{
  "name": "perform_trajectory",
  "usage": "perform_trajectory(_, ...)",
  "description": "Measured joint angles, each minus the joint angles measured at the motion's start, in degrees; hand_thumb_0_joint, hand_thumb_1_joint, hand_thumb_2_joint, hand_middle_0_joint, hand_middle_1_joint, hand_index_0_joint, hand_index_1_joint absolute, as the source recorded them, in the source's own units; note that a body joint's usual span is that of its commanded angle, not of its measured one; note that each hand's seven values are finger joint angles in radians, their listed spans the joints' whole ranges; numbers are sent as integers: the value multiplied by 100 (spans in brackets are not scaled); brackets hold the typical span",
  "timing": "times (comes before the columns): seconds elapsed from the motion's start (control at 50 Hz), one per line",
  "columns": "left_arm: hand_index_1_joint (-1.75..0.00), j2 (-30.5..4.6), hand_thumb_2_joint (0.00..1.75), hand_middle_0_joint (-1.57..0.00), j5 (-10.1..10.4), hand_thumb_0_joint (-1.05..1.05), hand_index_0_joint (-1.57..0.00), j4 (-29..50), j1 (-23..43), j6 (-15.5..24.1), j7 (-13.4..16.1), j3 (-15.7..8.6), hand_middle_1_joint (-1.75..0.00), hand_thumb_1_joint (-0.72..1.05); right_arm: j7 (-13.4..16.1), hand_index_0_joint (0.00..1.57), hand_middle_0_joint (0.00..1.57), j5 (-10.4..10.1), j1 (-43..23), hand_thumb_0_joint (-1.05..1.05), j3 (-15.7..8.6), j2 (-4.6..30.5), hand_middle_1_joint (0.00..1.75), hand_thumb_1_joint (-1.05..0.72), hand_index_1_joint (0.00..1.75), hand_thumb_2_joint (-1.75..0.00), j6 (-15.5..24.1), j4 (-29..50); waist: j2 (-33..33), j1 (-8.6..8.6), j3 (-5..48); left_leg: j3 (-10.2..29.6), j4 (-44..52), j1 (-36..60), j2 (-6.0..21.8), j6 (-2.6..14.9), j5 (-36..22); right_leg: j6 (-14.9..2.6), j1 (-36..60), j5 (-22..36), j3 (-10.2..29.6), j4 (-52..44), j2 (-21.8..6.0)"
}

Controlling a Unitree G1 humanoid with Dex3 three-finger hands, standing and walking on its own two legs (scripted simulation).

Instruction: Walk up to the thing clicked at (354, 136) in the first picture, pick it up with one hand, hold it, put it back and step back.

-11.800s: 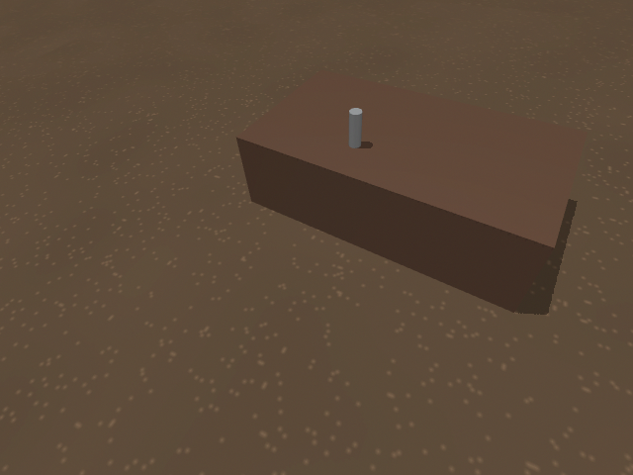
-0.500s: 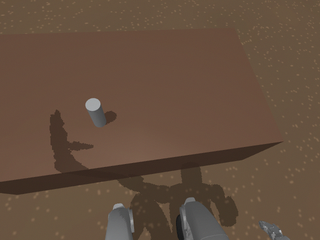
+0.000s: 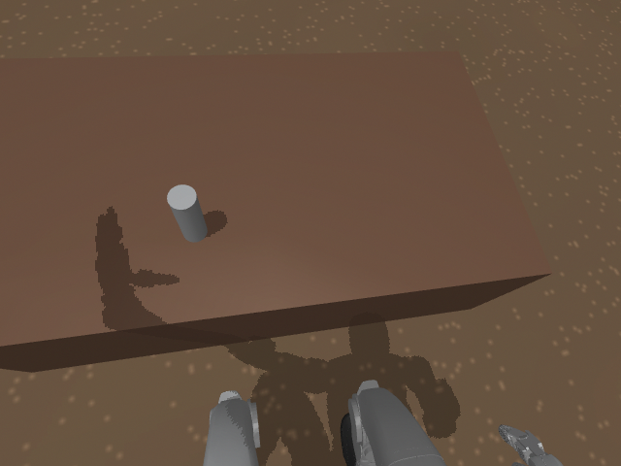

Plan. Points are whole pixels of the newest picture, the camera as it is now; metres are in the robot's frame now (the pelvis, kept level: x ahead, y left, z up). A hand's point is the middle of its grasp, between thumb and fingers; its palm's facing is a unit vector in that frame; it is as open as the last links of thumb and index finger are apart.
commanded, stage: go down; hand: left
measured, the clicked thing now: (189, 215) +0.54 +0.18 -0.23
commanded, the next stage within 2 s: none
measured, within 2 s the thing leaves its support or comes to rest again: neither
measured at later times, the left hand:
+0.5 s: hand out of the picture +0.44 +0.37 +0.06, palm faces +0.17 -0.99 -0.02, open 16.6 cm
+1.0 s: hand out of the picture +0.44 +0.38 +0.07, palm faces +0.16 -0.99 -0.01, open 16.7 cm
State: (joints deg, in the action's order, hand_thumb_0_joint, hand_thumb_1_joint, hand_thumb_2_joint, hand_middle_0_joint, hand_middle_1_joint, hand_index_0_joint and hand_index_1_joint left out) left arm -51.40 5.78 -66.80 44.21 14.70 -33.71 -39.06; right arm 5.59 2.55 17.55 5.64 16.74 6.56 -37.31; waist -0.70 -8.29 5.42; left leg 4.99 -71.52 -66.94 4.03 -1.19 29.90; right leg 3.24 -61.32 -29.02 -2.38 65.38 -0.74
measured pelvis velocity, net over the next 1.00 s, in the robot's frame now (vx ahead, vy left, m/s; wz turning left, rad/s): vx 0.00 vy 0.00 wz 0.00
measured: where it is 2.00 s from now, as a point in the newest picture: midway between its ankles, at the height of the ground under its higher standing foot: outside the picture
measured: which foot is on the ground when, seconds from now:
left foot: down 0.00-1.00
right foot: down 0.00-1.00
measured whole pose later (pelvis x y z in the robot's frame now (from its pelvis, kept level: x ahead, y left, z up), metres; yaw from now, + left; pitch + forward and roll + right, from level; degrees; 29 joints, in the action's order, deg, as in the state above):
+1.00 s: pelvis +0.00 +0.00 -0.01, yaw +0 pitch +26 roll -6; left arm -50.3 9.4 -64.0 42.2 17.2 -36.2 -41.9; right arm 6.0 2.2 16.8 5.9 16.5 6.7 -38.1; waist -0.6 -8.2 6.1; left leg 5.4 -73.5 -68.9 4.1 -1.5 30.7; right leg 3.1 -63.3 -30.0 -2.5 67.6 -0.6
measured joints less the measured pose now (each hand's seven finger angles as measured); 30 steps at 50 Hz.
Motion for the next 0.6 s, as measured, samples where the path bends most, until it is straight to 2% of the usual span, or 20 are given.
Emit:
perform_trajectory(0.18, -3, -30, 8, -5, 50, -1, -3, 21, -21, -4, 13, -70, -2, -34, 19, 20, 21, -32, 12, 0, 15, -6, 30, -90, 30, -89, -11, 31, 24, -40, 14, -8, -8, -3, 20, 1, 20, 5, -10, -7, 12, 2, 19)
perform_trajectory(0.42, -3, 163, 8, -4, 248, -1, -3, 199, -281, 138, -109, -179, -3, -32, 29, 20, 21, -41, -11, 0, -20, 1, 30, -90, 30, -89, 2, -42, 19, 48, 43, -14, -41, -6, 12, -13, 61, -4, -29, -64, 21, 64, 10)
perform_trajectory(0.6, -3, 82, 8, -4, 237, -1, -3, 106, -97, 232, -165, -193, -3, -31, 54, 20, 21, -13, -129, 0, -15, 14, 30, -90, 30, -89, 28, -37, -24, 35, 30, 30, -128, -104, 5, -34, 63, -23, -122, -90, -13, 174, 11)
